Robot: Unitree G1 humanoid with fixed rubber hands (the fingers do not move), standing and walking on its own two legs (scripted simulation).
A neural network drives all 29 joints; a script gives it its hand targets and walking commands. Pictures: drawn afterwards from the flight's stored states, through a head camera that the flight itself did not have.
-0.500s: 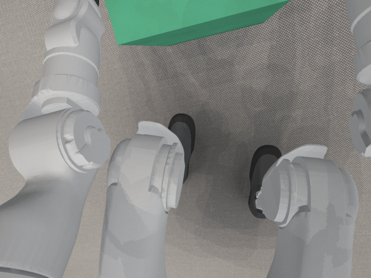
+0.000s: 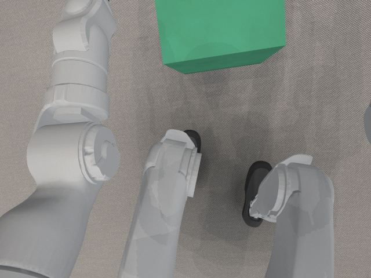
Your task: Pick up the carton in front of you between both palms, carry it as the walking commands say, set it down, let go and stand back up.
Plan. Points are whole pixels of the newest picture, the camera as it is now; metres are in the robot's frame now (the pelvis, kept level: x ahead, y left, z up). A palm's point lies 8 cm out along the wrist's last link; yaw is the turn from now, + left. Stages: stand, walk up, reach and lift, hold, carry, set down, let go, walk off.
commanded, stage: set down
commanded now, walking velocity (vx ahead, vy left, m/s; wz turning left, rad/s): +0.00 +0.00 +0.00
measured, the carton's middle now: (217, 16) +0.56 +0.09 -0.30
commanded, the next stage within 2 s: let go in 0.68 s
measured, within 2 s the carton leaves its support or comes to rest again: neither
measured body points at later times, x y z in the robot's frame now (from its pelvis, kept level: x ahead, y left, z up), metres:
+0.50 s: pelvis +0.02 +0.00 +0.13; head +0.37 +0.01 +0.41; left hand +0.54 +0.28 +0.03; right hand +0.66 -0.11 +0.03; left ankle +0.14 +0.12 -0.39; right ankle +0.08 -0.11 -0.39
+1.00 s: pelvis +0.06 +0.01 +0.25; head +0.35 +0.02 +0.59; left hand +0.48 +0.26 +0.13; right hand +0.56 -0.14 +0.13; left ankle +0.14 +0.12 -0.39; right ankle +0.08 -0.11 -0.39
